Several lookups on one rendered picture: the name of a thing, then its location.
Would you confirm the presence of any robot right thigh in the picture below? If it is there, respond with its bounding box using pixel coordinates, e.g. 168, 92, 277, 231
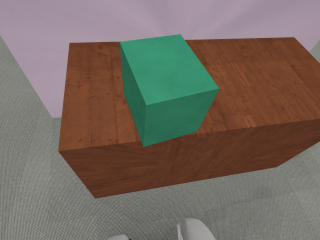
176, 218, 216, 240

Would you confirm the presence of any carton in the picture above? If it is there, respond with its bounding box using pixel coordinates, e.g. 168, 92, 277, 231
119, 34, 220, 147

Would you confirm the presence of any pedestal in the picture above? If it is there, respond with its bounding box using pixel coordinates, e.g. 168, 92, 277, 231
58, 37, 320, 199

